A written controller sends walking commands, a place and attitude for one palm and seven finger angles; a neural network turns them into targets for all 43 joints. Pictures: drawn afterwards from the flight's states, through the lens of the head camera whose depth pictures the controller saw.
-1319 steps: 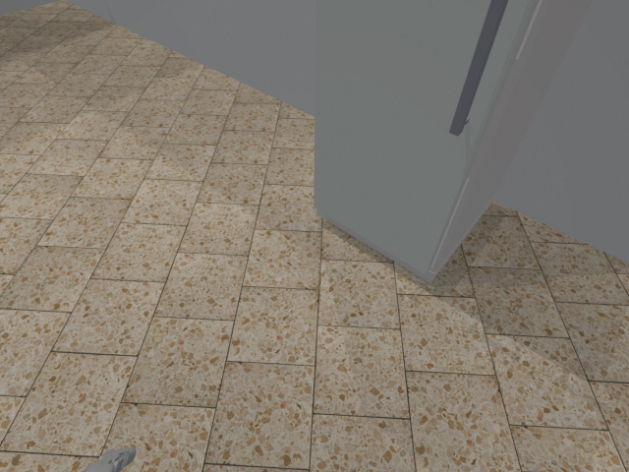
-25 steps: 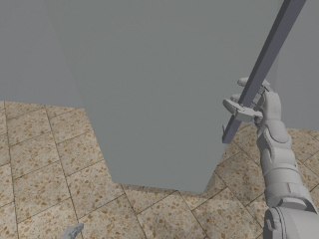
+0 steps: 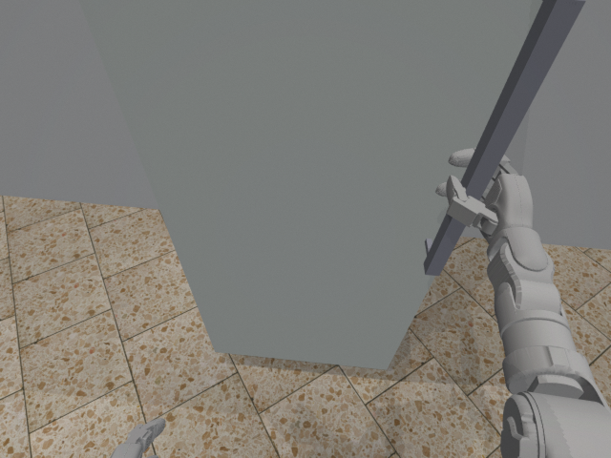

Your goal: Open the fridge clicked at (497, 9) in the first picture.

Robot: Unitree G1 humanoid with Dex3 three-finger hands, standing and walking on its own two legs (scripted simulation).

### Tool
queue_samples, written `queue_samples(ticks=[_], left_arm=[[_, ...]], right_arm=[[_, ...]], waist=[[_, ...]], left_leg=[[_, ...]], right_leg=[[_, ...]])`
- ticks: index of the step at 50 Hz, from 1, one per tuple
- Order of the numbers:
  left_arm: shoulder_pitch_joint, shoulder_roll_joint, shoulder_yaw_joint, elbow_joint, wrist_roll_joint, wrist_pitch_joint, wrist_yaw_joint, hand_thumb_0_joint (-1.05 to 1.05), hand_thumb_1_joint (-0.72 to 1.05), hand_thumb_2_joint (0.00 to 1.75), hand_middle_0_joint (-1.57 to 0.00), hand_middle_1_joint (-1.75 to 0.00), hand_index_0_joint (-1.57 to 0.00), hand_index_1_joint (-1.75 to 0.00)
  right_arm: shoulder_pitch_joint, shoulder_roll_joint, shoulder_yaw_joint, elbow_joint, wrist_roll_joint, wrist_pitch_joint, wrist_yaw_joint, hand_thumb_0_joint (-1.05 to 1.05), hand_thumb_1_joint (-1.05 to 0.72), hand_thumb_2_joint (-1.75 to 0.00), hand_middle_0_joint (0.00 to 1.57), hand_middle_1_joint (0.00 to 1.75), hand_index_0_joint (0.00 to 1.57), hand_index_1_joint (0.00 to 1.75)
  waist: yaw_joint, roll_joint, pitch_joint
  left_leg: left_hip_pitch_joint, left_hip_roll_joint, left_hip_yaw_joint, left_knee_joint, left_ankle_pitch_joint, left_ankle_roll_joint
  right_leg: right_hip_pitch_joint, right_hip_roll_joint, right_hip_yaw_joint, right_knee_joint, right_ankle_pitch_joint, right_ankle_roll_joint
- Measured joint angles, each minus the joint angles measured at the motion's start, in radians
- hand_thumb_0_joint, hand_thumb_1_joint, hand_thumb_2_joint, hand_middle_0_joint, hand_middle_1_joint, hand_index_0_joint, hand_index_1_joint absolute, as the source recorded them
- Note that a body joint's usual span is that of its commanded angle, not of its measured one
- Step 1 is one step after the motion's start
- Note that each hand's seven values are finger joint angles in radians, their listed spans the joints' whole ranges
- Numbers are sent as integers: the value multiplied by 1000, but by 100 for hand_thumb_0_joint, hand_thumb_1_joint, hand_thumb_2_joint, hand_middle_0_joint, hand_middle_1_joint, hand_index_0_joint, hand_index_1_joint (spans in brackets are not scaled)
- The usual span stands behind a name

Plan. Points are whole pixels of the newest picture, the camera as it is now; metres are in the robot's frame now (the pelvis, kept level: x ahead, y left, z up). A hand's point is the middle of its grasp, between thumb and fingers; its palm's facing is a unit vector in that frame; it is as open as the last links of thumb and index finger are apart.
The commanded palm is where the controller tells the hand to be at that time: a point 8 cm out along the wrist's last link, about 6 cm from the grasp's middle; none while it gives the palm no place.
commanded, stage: grip the handle and tug to test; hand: right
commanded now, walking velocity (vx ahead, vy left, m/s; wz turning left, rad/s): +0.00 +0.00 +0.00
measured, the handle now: (472, 165) +0.47 -0.17 +0.16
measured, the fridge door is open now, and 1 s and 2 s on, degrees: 0 7 39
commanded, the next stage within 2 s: pull the door a little, standing still in 0.44 s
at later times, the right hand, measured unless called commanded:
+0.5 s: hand (456, 202) +0.42 -0.15 +0.14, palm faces +0.00 +1.00 +0.01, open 5.6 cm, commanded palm +0.37 -0.20 +0.14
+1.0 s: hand (457, 236) +0.36 -0.14 +0.14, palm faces -0.01 +1.00 -0.01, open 5.9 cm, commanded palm +0.30 -0.19 +0.14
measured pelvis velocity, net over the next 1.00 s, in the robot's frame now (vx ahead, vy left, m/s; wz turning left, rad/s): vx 0.05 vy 0.00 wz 0.04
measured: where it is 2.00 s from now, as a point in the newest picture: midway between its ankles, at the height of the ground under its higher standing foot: outside the picture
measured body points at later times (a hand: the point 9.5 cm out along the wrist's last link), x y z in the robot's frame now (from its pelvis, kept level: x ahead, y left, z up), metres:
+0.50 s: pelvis +0.02 +0.00 +0.00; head +0.03 +0.01 +0.45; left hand +0.13 +0.26 -0.10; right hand +0.41 -0.20 +0.14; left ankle -0.02 +0.10 -0.73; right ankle +0.03 -0.11 -0.73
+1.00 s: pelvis +0.05 +0.00 +0.01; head +0.04 +0.02 +0.46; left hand +0.20 +0.24 -0.08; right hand +0.36 -0.19 +0.14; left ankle -0.02 +0.10 -0.73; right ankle +0.03 -0.12 -0.73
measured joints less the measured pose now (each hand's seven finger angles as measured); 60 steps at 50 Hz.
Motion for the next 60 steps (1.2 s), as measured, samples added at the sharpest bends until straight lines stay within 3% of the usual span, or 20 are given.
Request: queue_samples(ticks=[12,21,29,38,45,52,56,60], left_arm=[[16,9,7,-11,-4,7,0,1,90,90,-20,-30,-20,-30],[16,7,13,-34,-6,12,-8,1,90,90,-20,-30,-20,-30],[-6,2,16,-53,-5,18,-12,1,90,90,-20,-30,-20,-30],[-47,-4,18,-60,3,27,-13,1,90,90,-20,-30,-20,-30],[-46,-16,10,-87,5,36,-22,1,90,90,-20,-30,-20,-30],[-47,-23,1,-124,6,53,-31,1,90,90,-20,-30,-20,-30],[-84,-11,-5,-113,28,65,2,1,90,90,-20,-30,-20,-30],[-131,-5,1,-115,44,103,16,1,90,90,-20,-30,-20,-30]], right_arm=[[50,-7,-14,-54,14,12,1,0,-71,-82,40,140,40,140],[155,3,-22,-194,24,59,-10,0,-73,-80,37,140,37,140],[255,24,-12,-344,29,113,-13,0,-73,-77,36,140,37,140],[286,50,15,-428,18,170,-43,1,-73,-79,35,140,37,140],[434,63,25,-580,31,196,-40,0,-73,-76,35,140,35,140],[715,81,63,-886,48,241,-27,0,-70,-72,36,140,32,140],[795,55,151,-953,-30,149,-78,-2,-63,-72,38,140,34,140],[833,72,203,-986,-72,100,-137,-4,-61,-72,42,140,37,140]], waist=[[4,-6,-4],[4,-5,-16],[-7,-2,-23],[-25,-6,-19],[-29,-13,-31],[-36,-14,-43],[-54,-23,-22],[-51,-31,11]], left_leg=[[6,-5,-15,-9,3,1],[32,-7,-35,-29,-3,0],[68,-5,-44,-50,-13,-3],[90,0,-31,-66,-15,-3],[123,0,-40,-82,-11,-3],[163,-3,-38,-98,-11,0],[189,-7,-26,-138,-10,-4],[178,2,-14,-133,22,-14]], right_leg=[[14,-5,-14,-13,-1,1],[49,-8,-34,-35,-13,2],[86,-5,-42,-55,-27,1],[102,2,-30,-67,-29,3],[147,2,-40,-99,-27,4],[194,-2,-44,-123,-31,10],[186,-6,-30,-103,-31,3],[187,4,-21,-131,7,4]])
